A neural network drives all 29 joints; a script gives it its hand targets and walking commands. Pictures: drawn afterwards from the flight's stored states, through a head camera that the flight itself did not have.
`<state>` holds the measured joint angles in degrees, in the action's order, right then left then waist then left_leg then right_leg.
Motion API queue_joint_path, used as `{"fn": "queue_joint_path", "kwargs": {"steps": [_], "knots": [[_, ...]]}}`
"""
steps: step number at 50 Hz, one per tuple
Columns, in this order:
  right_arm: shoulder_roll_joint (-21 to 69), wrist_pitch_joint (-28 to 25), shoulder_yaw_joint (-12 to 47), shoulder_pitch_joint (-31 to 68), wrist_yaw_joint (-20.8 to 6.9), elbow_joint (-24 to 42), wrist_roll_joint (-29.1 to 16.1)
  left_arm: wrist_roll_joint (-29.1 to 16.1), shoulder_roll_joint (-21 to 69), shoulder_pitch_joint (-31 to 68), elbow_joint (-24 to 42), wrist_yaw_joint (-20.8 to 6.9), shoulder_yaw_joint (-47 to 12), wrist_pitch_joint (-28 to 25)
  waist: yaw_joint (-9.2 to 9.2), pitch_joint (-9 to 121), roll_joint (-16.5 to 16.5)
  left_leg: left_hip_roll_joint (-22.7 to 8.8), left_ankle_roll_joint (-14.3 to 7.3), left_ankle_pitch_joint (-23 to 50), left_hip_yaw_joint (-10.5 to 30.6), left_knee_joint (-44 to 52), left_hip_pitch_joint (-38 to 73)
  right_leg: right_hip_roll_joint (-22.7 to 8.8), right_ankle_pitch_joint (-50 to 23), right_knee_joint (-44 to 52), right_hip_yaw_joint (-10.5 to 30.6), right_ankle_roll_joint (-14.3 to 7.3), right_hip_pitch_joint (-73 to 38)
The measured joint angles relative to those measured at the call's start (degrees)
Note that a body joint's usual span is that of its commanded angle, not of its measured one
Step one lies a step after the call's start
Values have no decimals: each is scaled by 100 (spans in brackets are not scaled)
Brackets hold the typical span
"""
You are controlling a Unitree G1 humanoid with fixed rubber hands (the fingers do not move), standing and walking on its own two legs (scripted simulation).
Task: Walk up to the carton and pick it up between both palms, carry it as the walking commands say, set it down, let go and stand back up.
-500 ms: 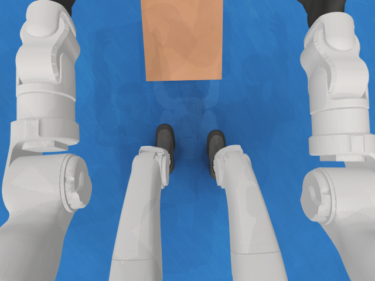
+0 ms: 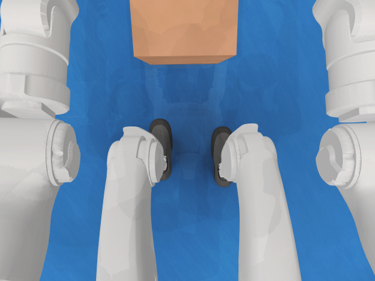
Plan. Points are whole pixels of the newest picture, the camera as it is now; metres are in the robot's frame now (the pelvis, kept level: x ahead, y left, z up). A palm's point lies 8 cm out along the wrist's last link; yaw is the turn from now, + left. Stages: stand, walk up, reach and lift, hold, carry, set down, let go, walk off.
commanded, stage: reach and lift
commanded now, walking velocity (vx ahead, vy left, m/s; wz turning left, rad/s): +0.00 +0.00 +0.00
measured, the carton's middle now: (183, 13) +0.57 +0.01 -0.38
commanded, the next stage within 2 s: none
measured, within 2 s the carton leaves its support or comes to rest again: neither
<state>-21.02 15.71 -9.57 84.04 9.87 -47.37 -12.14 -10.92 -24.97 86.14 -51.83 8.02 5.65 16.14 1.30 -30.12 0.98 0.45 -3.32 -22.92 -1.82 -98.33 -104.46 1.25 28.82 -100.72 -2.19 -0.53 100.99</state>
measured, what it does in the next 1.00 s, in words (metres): lowers itself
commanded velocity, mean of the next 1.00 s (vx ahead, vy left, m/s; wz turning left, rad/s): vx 0.00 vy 0.00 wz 0.00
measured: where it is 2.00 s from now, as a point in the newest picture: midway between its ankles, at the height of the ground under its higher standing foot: (192, 163)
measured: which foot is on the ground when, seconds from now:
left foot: down 0.00-1.00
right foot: down 0.00-1.00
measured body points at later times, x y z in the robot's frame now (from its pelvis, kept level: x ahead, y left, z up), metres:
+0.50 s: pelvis +0.02 +0.00 -0.10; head +0.39 +0.00 +0.13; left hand +0.58 +0.18 -0.29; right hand +0.58 -0.19 -0.27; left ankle +0.16 +0.09 -0.47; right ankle +0.13 -0.11 -0.47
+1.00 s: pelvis +0.03 -0.01 -0.15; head +0.40 -0.01 +0.08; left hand +0.59 +0.18 -0.33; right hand +0.58 -0.20 -0.33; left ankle +0.16 +0.09 -0.47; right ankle +0.13 -0.11 -0.47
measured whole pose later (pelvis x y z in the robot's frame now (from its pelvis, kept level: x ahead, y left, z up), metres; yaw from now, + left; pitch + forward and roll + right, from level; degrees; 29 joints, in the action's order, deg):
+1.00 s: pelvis +0.03 -0.01 -0.15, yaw -1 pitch +30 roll -1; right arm -21.4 4.9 -1.0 82.2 10.1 -58.3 -17.6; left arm -18.5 -26.3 86.8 -66.3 6.7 -0.8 3.8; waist 0.3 -30.0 0.6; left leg -1.9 -3.7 -30.5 -2.5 -128.6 -128.4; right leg 1.7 37.3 -131.4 -3.8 -1.8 124.3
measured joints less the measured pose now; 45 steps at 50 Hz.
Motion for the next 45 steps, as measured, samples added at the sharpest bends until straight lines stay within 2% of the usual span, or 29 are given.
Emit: {"fn": "queue_joint_path", "kwargs": {"steps": [2,9,13,21,25,30,36,45], "knots": [[-1,96,105,-20,88,139,-95,-131,-28,-7,162,48,-84,77,-3,-4,-18,-11,-12,-49,-22,-265,-222,-3,64,-282,4,-4,224],[47,121,180,-46,227,18,-102,-255,-8,50,119,108,-205,96,-19,4,-13,-32,-30,-230,-43,-973,-735,-17,285,-1002,-25,-26,709],[51,-55,164,-107,204,-84,-65,-239,51,28,-46,98,-209,-69,-45,10,2,-62,-42,-353,-46,-1279,-924,1,407,-1294,-40,-31,885],[64,-528,327,-70,82,-685,-118,-141,126,2,-787,13,-171,-608,-91,15,-44,-156,-47,-578,-41,-1842,-1344,67,600,-1823,-79,-46,1304],[135,-727,408,-162,75,-698,-182,-226,97,-140,-819,1,-233,-833,-91,8,-93,-178,-32,-645,-30,-2125,-1601,71,674,-2108,-111,-69,1554],[106,-850,489,-146,79,-888,-243,-332,84,-91,-951,-31,-358,-979,-134,7,-76,-187,-30,-650,-28,-2443,-1958,49,711,-2442,-145,-95,1896],[91,-951,663,3,42,-1185,-305,-581,-56,98,-1350,-87,-547,-1099,-78,8,-69,-194,-44,-617,-64,-2761,-2351,14,726,-2801,-146,-110,2281],[-76,-1062,839,-95,22,-1156,-552,-724,-152,172,-1420,-116,-671,-1206,-109,11,-44,-234,-55,-700,-68,-3058,-2501,29,807,-3094,-169,-124,2428]]}}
